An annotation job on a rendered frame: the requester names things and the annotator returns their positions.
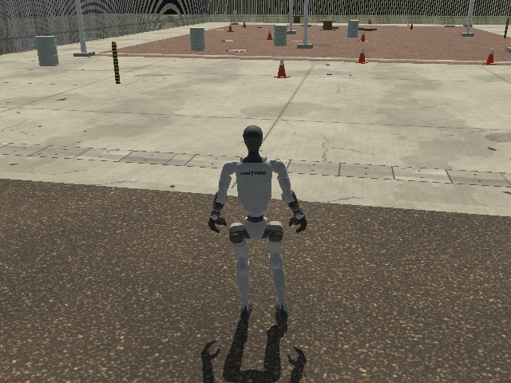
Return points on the robot right upper arm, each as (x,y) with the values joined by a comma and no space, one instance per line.
(284,181)

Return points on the left robot forearm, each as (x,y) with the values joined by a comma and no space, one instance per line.
(216,209)

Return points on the humanoid robot head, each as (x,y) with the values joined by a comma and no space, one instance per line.
(253,137)

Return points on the robot left thigh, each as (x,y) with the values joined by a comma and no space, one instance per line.
(240,245)

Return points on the right robot forearm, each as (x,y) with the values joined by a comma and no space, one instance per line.
(295,207)

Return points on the robot right hand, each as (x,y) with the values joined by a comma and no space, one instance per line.
(302,221)

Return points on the robot left hand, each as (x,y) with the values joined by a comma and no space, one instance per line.
(219,221)

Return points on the robot left upper arm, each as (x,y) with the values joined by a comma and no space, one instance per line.
(228,169)

